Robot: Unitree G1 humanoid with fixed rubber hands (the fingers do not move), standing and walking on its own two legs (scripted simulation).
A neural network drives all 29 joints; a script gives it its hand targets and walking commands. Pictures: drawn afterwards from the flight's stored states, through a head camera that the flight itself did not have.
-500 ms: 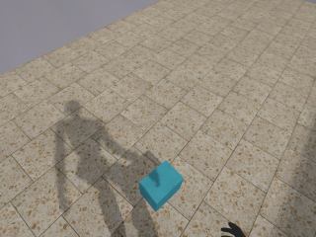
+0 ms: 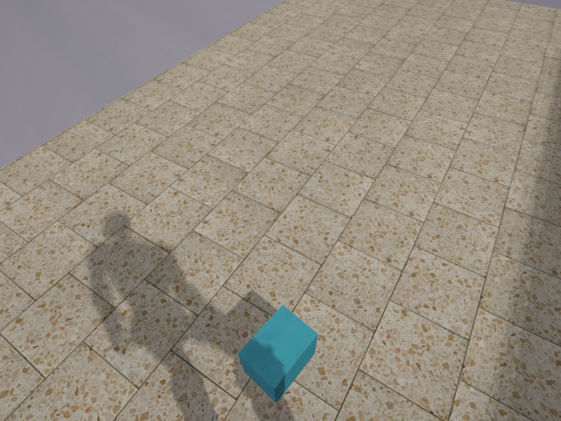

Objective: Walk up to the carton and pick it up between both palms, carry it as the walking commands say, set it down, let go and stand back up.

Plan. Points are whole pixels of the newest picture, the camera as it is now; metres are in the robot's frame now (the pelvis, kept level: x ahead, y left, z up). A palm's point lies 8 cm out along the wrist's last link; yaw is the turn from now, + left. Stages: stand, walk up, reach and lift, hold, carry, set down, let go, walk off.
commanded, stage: walk up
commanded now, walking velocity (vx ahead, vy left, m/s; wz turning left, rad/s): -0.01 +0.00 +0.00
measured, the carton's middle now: (279, 353) +0.42 +0.02 -0.68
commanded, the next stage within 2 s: none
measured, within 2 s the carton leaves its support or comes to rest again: neither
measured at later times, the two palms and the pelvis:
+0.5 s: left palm out of the picture -0.03 +0.21 -0.14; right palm out of the picture -0.04 -0.22 -0.15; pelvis -0.02 -0.01 +0.00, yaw +0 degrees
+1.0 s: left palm out of the picture -0.06 +0.20 -0.12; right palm out of the picture +0.09 -0.30 -0.16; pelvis -0.04 -0.07 -0.01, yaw +13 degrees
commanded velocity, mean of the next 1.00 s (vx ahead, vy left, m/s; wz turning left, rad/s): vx -0.01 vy -0.02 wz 0.21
